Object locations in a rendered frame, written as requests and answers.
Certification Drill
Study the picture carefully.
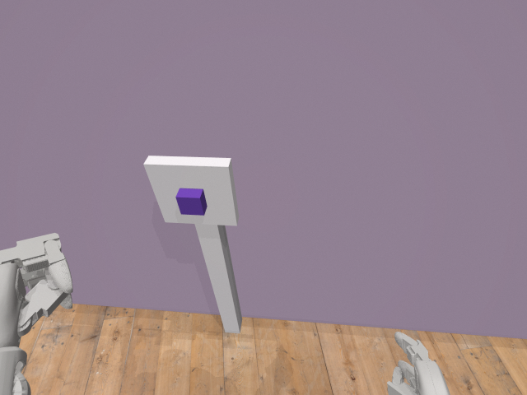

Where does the right robot hand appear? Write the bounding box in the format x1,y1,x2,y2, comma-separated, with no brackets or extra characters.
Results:
387,332,450,395

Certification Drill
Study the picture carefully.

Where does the panel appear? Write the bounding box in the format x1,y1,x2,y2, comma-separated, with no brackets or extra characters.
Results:
143,156,242,333

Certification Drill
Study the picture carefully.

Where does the robot left forearm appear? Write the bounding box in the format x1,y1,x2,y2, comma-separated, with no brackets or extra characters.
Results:
0,346,31,395

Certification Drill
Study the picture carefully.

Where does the left robot hand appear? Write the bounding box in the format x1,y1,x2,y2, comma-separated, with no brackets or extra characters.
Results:
0,233,72,347

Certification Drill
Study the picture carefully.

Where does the button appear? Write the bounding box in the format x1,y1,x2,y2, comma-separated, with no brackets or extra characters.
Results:
176,188,207,216

